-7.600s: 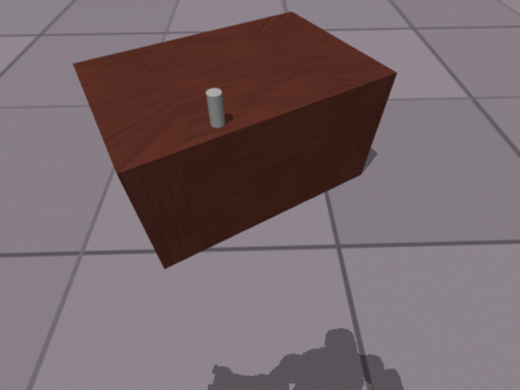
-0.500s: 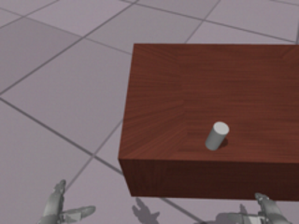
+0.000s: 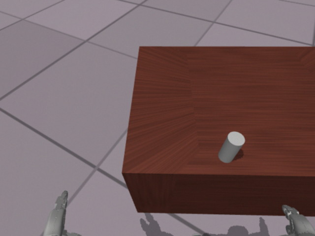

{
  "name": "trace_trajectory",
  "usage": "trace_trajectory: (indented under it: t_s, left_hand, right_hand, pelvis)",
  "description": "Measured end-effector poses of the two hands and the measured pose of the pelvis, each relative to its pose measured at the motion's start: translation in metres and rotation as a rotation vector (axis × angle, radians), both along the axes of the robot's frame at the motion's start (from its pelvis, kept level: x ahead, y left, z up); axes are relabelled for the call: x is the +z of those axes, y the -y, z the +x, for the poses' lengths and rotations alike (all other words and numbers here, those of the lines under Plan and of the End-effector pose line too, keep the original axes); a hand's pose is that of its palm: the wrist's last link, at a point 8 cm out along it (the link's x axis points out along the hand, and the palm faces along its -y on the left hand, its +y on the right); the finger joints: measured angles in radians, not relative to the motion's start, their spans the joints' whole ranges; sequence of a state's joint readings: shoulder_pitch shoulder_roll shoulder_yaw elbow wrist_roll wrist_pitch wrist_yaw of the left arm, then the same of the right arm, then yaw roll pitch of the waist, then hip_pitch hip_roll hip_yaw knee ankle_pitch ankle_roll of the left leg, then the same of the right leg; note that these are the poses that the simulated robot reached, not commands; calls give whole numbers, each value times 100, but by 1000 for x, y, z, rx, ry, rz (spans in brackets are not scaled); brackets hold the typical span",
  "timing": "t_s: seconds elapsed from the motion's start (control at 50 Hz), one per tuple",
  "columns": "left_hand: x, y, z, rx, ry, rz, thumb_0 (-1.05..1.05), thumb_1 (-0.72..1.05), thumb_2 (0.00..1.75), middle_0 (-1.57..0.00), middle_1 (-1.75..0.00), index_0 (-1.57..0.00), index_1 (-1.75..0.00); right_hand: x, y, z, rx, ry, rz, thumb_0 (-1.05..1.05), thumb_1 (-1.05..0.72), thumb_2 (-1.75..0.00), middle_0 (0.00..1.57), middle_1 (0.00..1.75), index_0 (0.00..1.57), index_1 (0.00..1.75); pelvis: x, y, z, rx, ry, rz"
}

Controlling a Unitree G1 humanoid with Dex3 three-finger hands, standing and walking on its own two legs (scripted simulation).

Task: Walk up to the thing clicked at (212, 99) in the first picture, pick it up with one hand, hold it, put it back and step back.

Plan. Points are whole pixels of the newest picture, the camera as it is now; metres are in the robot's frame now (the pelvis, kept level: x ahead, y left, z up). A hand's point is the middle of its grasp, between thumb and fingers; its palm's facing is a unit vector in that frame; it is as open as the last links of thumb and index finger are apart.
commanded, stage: go down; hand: right
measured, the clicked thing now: (230, 148) +0.39 -0.21 -0.08
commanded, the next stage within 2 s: none
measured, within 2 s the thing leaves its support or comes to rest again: neither
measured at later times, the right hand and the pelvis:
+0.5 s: hand (283, 235) +0.15 -0.29 -0.08, palm faces +0.10 +0.95 -0.31, open 17.6 cm; pelvis -0.01 +0.00 -0.01, yaw +0 degrees
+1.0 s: hand (304, 206) +0.21 -0.34 -0.04, palm faces +0.20 +0.94 -0.27, open 17.5 cm; pelvis -0.02 -0.01 -0.02, yaw -1 degrees
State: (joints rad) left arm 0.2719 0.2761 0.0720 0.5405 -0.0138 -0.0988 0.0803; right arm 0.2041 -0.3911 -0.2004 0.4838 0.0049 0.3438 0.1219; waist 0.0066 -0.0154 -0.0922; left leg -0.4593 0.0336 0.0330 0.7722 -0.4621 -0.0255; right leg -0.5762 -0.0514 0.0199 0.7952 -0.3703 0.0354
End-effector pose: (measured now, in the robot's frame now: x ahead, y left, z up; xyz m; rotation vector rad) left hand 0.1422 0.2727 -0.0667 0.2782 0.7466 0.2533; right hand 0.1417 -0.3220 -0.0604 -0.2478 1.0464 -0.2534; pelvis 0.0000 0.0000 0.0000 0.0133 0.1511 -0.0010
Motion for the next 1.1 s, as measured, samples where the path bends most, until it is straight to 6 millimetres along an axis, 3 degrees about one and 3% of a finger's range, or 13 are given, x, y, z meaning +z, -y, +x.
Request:
trace_trajectory:
  t_s: [0.76,0.84,1.1]
  left_hand:
    - [18,29,-12,-51,141,11,-1,-52,4,-6,-6,-6,-5]
    - [14,27,-15,-51,127,25,-1,-52,5,-6,-6,-6,-5]
    - [8,23,-23,-37,116,43,-1,-52,5,-5,-6,-6,-5]
  right_hand:
    - [18,27,-14,-9,113,14,-1,57,-5,5,5,5,6]
    - [24,35,-3,-10,164,9,-1,58,-5,5,5,5,6]
    - [62,71,60,-5,357,47,-1,54,-5,5,5,5,5]
  pelvis:
    - [-16,6,-11,-9,-17,17]
    - [-18,7,-14,-12,-16,18]
    - [-16,6,-19,-7,-15,19]
